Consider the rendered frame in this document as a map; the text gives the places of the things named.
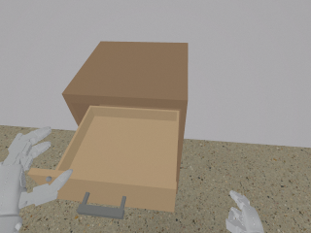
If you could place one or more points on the left robot forearm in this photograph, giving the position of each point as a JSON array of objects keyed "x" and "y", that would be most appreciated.
[{"x": 10, "y": 223}]

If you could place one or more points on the cabinet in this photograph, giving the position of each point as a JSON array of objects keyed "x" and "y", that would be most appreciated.
[{"x": 140, "y": 75}]

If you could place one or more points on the right robot hand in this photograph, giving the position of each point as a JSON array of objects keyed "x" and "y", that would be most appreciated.
[{"x": 247, "y": 220}]

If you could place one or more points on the left robot hand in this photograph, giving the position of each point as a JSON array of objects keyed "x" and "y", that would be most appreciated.
[{"x": 12, "y": 177}]

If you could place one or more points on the drawer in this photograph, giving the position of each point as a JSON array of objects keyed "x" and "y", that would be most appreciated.
[{"x": 119, "y": 151}]

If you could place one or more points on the handle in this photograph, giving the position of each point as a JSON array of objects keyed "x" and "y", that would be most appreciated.
[{"x": 101, "y": 211}]

